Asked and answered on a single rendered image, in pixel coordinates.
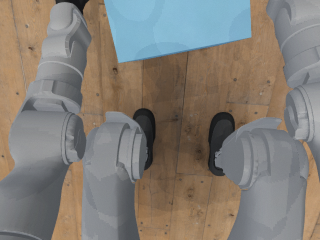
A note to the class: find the robot right shin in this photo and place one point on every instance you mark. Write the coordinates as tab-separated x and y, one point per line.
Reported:
222	157

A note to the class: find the left robot upper arm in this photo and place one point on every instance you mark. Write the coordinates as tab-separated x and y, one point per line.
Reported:
43	145

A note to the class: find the right robot forearm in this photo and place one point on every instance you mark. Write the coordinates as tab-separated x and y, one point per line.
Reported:
297	30

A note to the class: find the left robot foot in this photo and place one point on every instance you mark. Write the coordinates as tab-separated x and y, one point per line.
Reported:
145	118

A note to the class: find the right robot upper arm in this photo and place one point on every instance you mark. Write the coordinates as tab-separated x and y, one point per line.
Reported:
302	117

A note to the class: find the carton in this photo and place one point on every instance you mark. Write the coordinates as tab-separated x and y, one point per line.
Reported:
146	29

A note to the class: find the robot left hand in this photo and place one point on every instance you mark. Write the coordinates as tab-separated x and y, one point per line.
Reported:
80	4

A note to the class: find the left robot forearm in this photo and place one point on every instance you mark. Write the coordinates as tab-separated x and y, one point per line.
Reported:
60	72

